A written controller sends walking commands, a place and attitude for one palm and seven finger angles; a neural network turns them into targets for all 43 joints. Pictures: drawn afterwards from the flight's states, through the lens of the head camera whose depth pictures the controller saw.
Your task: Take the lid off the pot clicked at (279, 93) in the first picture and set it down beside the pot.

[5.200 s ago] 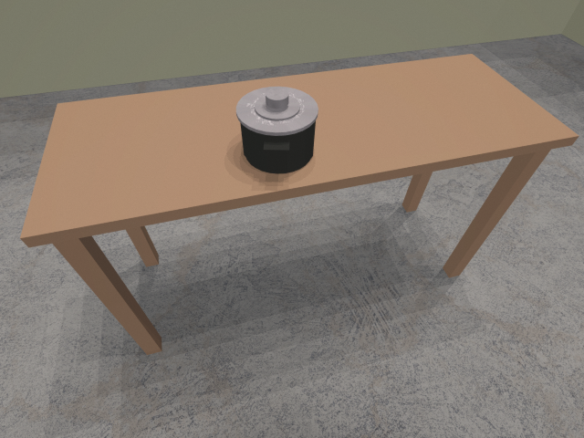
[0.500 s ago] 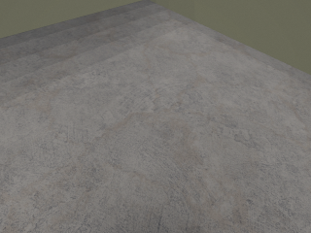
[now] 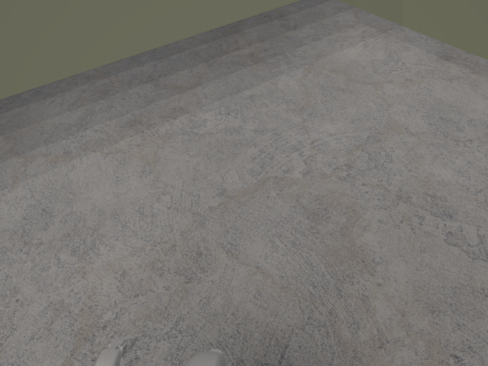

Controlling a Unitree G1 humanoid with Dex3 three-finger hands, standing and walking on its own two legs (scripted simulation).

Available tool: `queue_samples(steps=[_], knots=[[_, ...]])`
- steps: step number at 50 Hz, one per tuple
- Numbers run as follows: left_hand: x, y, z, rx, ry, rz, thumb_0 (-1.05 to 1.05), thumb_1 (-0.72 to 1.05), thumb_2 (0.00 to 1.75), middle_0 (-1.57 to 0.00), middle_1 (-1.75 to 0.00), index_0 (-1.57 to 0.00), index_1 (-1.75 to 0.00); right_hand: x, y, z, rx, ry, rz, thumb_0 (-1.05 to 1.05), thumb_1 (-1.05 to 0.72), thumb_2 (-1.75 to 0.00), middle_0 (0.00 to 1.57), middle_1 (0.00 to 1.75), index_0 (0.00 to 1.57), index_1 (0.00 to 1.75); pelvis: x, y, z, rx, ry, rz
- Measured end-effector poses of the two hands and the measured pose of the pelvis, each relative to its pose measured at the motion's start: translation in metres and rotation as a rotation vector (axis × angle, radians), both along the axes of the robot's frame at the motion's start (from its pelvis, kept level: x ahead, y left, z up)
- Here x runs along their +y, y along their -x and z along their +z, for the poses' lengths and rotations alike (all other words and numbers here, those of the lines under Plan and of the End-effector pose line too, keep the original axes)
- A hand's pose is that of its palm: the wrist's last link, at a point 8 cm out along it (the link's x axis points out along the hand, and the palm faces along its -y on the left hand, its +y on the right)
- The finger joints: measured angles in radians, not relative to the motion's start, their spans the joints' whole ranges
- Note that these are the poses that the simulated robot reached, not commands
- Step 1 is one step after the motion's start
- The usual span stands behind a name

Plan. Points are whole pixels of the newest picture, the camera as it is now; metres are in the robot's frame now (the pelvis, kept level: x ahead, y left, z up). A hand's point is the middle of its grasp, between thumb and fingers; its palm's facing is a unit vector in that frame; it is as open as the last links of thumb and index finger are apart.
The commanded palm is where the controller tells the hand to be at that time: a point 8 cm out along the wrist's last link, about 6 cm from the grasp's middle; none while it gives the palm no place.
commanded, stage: turn to face it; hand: left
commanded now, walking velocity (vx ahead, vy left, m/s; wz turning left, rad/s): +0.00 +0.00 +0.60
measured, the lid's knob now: out of the picture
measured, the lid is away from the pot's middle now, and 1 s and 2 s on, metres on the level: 0.00 0.00 0.00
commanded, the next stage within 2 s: none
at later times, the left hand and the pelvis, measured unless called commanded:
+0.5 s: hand out of the picture -0.11 +0.22 -0.19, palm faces +0.42 -0.87 -0.27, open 7.4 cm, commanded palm none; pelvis -0.01 +0.02 -0.02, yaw +20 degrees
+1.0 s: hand out of the picture -0.01 +0.24 -0.14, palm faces +0.55 -0.76 -0.34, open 7.4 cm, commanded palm none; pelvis +0.00 -0.02 -0.01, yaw +37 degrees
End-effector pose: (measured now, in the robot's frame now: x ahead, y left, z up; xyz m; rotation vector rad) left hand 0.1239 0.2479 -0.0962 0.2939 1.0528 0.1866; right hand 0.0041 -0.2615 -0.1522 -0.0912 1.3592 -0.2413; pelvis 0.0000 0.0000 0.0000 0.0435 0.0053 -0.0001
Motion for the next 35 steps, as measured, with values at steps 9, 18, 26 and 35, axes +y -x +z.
queue_samples(steps=[9,18,26,35], knots=[[-0.009,0.098,-0.008,0.12,0.02,0.199,0.01,0.9,0.9,-0.21,-0.3,-0.21,-0.3,-0.021,-0.086,0.009,-0.075,0.02,0.21,0.0,-0.91,-0.9,0.2,0.3,0.19,0.29,-0.016,0.002,0.003,-0.018,-0.031,0.13],[-0.01,0.208,-0.03,0.301,0.083,0.408,0.01,0.9,0.9,-0.21,-0.3,-0.21,-0.3,0.034,-0.183,0.024,-0.206,0.023,0.439,0.0,-0.91,-0.9,0.2,0.3,0.19,0.29,-0.005,0.008,-0.003,-0.005,-0.002,0.243],[0.014,0.255,-0.063,0.331,0.144,0.551,0.01,0.9,0.9,-0.21,-0.3,-0.2,-0.3,0.113,-0.224,0.038,-0.338,0.022,0.626,0.0,-0.91,-0.9,0.2,0.3,0.2,0.29,0.021,0.015,-0.017,-0.014,0.027,0.359],[0.042,0.213,-0.044,0.13,0.126,0.581,0.01,0.91,0.9,-0.2,-0.3,-0.2,-0.3,0.121,-0.19,0.042,-0.231,0.02,0.664,0.0,-0.9,-0.9,0.2,0.3,0.2,0.3,0.026,0.017,-0.001,-0.022,0.054,0.467]])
